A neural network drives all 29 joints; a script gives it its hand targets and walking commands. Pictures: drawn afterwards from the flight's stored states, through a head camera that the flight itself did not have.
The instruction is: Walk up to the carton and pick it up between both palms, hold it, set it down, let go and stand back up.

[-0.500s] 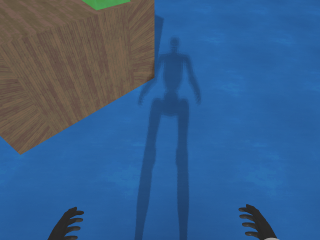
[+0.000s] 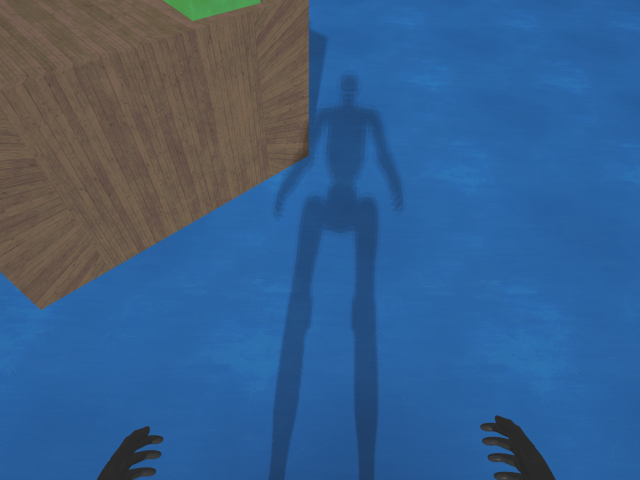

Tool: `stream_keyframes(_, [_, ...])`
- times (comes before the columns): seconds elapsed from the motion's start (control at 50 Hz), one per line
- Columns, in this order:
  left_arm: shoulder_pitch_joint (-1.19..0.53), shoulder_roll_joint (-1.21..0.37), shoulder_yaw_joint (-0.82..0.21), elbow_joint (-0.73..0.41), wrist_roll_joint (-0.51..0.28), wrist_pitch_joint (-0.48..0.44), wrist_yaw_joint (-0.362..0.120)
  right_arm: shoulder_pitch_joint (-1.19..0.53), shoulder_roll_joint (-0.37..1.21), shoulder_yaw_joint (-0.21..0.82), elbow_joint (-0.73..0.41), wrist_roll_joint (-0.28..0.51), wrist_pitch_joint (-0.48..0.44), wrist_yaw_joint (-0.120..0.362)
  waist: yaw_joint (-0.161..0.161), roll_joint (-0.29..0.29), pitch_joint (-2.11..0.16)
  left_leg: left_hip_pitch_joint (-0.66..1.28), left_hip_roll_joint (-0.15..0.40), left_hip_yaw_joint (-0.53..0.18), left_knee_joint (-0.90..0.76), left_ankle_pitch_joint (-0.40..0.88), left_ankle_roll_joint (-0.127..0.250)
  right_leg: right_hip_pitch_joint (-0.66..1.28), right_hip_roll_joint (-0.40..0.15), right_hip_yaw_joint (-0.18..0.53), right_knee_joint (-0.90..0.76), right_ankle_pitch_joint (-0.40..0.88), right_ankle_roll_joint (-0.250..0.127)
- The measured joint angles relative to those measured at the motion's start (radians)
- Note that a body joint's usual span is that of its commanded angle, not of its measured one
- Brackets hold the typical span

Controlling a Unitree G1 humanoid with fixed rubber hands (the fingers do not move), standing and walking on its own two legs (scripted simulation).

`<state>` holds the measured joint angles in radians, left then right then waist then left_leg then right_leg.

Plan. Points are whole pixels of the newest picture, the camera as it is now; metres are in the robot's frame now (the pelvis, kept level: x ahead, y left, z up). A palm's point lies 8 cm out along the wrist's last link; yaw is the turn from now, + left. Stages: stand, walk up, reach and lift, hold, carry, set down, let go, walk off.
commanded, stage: stand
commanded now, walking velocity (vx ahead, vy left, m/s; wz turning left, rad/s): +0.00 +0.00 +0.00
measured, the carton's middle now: out of the picture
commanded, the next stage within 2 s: walk up in 1.62 s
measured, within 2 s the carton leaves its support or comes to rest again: neither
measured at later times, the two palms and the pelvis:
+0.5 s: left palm out of the picture +0.11 +0.27 -0.10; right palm out of the picture +0.12 -0.27 -0.09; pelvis +0.00 +0.00 +0.00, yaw +0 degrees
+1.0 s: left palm out of the picture +0.08 +0.27 -0.11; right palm out of the picture +0.10 -0.27 -0.09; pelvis -0.01 +0.00 +0.00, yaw +0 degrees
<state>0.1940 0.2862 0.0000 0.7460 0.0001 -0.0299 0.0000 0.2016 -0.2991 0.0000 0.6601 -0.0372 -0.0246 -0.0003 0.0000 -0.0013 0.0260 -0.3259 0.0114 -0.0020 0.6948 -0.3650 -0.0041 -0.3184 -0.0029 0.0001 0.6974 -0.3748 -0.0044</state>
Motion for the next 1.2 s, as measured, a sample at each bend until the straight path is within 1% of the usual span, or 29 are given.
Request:
stream_keyframes(0.64, [0.000, 0.010, 0.000, 0.078, 0.000, -0.003, 0.000, 0.000, -0.009, 0.000, 0.076, 0.012, -0.003, 0.000, 0.000, 0.000, 0.000, 0.000, 0.000, 0.000, -0.002, 0.007, -0.001, 0.000, 0.000, 0.000, -0.002, 0.007, 0.000])
stream_keyframes(1.2, [0.000, 0.010, 0.000, 0.148, 0.000, -0.007, 0.000, 0.000, -0.010, 0.000, 0.145, 0.013, -0.006, 0.000, 0.000, 0.000, 0.000, 0.004, 0.000, 0.000, -0.078, 0.073, -0.004, 0.000, 0.000, 0.000, -0.071, 0.069, 0.000])
